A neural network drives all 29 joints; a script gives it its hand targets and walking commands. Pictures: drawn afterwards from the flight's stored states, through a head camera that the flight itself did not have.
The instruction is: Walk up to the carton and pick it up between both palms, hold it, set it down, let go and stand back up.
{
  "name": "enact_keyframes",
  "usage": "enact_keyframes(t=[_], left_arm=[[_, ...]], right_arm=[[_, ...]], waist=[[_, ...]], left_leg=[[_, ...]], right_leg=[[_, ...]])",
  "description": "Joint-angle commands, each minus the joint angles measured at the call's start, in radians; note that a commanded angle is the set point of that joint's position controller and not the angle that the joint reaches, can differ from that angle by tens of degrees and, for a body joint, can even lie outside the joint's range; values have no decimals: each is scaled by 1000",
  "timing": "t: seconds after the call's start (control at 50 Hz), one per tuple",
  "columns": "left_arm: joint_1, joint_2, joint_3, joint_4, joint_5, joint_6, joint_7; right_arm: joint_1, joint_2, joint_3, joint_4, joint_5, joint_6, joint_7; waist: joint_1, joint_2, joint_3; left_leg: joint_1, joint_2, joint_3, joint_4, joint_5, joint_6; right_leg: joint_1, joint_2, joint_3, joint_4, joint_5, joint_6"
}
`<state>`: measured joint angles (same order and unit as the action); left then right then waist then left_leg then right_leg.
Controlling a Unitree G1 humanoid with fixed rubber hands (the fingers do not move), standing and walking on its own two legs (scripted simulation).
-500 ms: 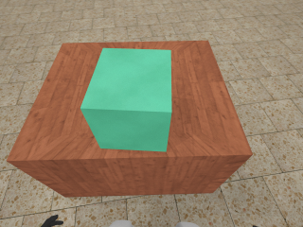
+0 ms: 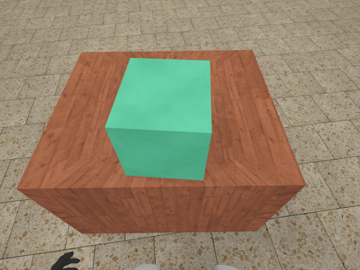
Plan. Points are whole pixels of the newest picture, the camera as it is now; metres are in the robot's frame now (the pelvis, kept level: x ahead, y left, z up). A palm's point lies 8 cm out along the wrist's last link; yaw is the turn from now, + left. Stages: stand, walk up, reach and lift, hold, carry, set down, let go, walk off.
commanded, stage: walk up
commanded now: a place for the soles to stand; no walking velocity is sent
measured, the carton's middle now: (167, 119) +0.54 +0.06 -0.05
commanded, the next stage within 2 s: reach and lift in 0.30 s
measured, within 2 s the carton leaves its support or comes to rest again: neither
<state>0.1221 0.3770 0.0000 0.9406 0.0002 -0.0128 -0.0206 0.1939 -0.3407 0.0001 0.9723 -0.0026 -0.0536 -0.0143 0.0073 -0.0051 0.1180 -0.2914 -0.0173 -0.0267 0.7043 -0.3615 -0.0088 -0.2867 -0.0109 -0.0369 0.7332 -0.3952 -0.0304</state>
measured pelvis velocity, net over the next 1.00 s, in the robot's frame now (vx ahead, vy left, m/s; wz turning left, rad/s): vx -0.03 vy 0.00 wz -0.01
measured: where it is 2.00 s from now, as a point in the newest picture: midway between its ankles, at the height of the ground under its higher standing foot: outside the picture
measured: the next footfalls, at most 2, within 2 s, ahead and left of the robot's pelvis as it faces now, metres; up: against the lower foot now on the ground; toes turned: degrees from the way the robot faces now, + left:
none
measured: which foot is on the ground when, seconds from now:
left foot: down 0.00-1.00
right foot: down 0.00-1.00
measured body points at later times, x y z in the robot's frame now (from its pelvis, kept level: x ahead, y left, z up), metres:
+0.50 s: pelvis -0.01 +0.00 -0.01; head +0.03 +0.00 +0.44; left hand +0.16 +0.27 -0.11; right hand +0.11 -0.29 -0.12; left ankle +0.01 +0.13 -0.72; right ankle +0.00 -0.10 -0.72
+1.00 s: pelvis -0.03 +0.00 +0.00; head +0.00 +0.02 +0.45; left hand +0.15 +0.24 -0.10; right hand +0.13 -0.27 -0.08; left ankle +0.01 +0.13 -0.72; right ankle +0.00 -0.10 -0.72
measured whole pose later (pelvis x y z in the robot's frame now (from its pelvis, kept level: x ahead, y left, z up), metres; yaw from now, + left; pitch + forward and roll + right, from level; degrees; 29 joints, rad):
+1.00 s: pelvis -0.03 +0.00 +0.00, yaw +0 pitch -4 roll +0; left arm 0.14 0.27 0.00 0.49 0.00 0.22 0.01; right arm 0.07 -0.30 0.00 0.89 -0.01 -0.28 0.04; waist -0.01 -0.05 0.13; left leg -0.34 0.01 -0.02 0.73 -0.32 -0.01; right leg -0.33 0.01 -0.04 0.73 -0.34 -0.03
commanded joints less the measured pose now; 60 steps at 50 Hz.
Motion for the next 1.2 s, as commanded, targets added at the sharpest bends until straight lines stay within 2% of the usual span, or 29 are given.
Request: enact_keyframes(t=[0.0,0.04,0.08,0.1,0.12,0.14,0.18,0.2,0.24,0.26,0.28,0.3,0.32,0.34,0.38,0.4,0.44,0.52,0.6,0.72,0.82,0.86,0.88,0.94,0.96,1.04,1.14,1.16,1.18], left_arm=[[-58,199,78,-55,4,-9,14],[-12,210,77,-44,7,-19,8],[38,264,87,-15,19,-40,9],[55,292,96,-8,17,-45,13],[45,310,100,-19,14,-44,14],[-1,309,90,-38,18,-44,17],[-54,267,74,-43,10,-34,17],[-69,245,75,-64,5,-28,14],[-109,226,75,-70,3,-17,13],[-74,216,75,-55,4,-13,11],[-74,200,69,-52,3,-9,12],[-402,113,68,-335,-10,197,62],[-312,78,67,-347,16,295,58],[-308,99,81,-386,28,339,60],[-289,102,68,-507,14,398,55],[-253,99,74,-504,30,420,47],[-213,87,103,-518,43,438,42],[-148,75,161,-520,96,426,41],[-97,60,201,-522,110,384,42],[-102,46,200,-586,88,301,53],[-62,37,179,-661,53,244,67],[-51,33,175,-632,31,215,60],[-52,46,169,-656,18,194,61],[-24,44,166,-649,4,165,56],[-59,55,160,-629,-1,150,55],[-94,66,124,-593,-75,96,56],[-145,72,113,-576,-89,63,54],[-171,78,95,-572,-103,53,46],[-174,79,107,-593,-96,41,54]], right_arm=[[-4,-335,-82,-42,-9,-34,-19],[-74,-323,-74,-61,-15,-25,-14],[-128,-231,-51,-82,9,-15,-9],[-124,-220,-46,-84,5,-8,-9],[-106,-217,-50,-69,5,-4,-14],[-60,-229,-55,-54,0,-7,-15],[-12,-234,-53,-33,-5,-28,-13],[12,-253,-62,-32,-13,-30,-12],[46,-325,-86,-21,-17,-35,-13],[35,-337,-83,-33,-11,-37,-11],[8,-344,-85,-35,-11,-38,-15],[-343,-105,-157,20,-104,-181,44],[-388,-138,-178,43,-127,-196,81],[-376,-153,-182,24,-108,-200,93],[-353,-186,-199,-13,-90,-197,95],[-296,-176,-195,0,-78,-185,81],[-254,-164,-194,-42,-45,-183,71],[-161,-137,-173,-57,-23,-182,56],[-133,-122,-131,-118,2,-206,48],[-104,-85,-109,-121,37,-247,37],[-52,-71,-128,-169,47,-267,51],[-58,-45,-107,-193,54,-279,46],[-60,-36,-112,-205,63,-279,44],[-26,-2,-111,-210,56,-282,43],[-48,2,-120,-225,45,-283,38],[-87,48,-110,-276,40,-271,27],[-112,74,-94,-349,65,-258,13],[-119,83,-94,-374,70,-254,0],[-104,83,-93,-372,75,-254,2]], waist=[[-16,66,-125],[30,111,-136],[47,-60,-144],[45,-81,-145],[34,-75,-140],[15,-107,-116],[-22,-46,-147],[-24,-27,-181],[-36,-5,-139],[-34,76,-180],[-20,61,-144],[0,17,-134],[-44,18,-42],[-55,60,-57],[-54,17,-167],[-59,-43,-189],[-56,-64,-212],[-30,-24,-209],[3,-45,-220],[-24,-35,-271],[-10,21,-282],[-8,-33,-275],[-10,-13,-271],[-6,0,-257],[-23,-22,-228],[-16,-51,-229],[10,-51,-190],[-12,-100,-196],[3,-72,-187]], left_leg=[[55,278,-410,-261,291,239],[-32,228,-319,-245,192,177],[-132,75,-102,-84,233,59],[-175,8,-16,29,114,21],[-143,5,6,47,-79,16],[-88,30,14,53,-146,15],[33,59,-22,-120,165,35],[110,71,-64,-158,267,57],[112,197,-299,-227,323,157],[144,268,-368,-257,329,206],[116,292,-417,-272,333,235],[-99,61,69,-97,18,-24],[-97,70,59,-56,-3,-26],[-77,84,46,-39,3,-32],[-29,82,78,14,43,-26],[0,73,88,25,90,-16],[41,60,69,17,130,-9],[77,34,93,-29,184,-16],[102,14,80,-79,255,-6],[104,1,85,-112,294,-8],[160,4,83,-142,308,-26],[136,-5,90,-168,293,-12],[152,-4,91,-175,292,-14],[140,0,94,-207,246,-7],[140,-3,94,-217,170,-1],[50,-4,96,-241,76,13],[177,-32,92,-163,20,-4],[219,-41,83,-142,40,7],[255,-48,80,-126,37,-4]], right_leg=[[-42,-21,60,-22,9,2],[64,-47,88,-158,8,-24],[211,-177,251,-339,150,-80],[231,-271,355,-384,229,-120],[196,-341,395,-402,262,-190],[141,-340,364,-376,288,-204],[80,-262,245,-265,416,-158],[29,-200,178,-214,358,-101],[-61,-57,72,-57,147,-7],[-75,-26,57,3,43,4],[-86,-15,56,-4,-5,5],[-156,-15,-26,-92,-1,4],[-204,7,-42,-66,17,-13],[-210,1,-50,-56,43,-33],[-182,14,-60,-37,118,-18],[-150,16,-42,-48,192,-4],[-143,13,-33,-70,275,-8],[-65,4,4,-119,341,6],[23,2,18,-151,451,30],[94,-6,37,-170,551,31],[49,3,15,-209,435,13],[83,-2,32,-232,454,16],[76,-2,35,-244,436,19],[80,-8,35,-273,326,1],[41,-3,44,-293,206,3],[41,-19,66,-310,29,4],[-178,-97,119,-375,-215,-56],[-203,-107,121,-390,-220,-57],[-265,-116,117,-393,-252,-70]])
